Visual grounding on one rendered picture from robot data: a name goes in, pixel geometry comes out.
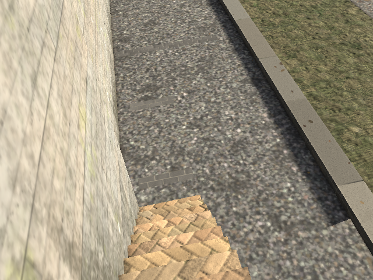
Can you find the stairs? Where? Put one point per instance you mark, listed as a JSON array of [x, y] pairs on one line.
[[180, 240]]

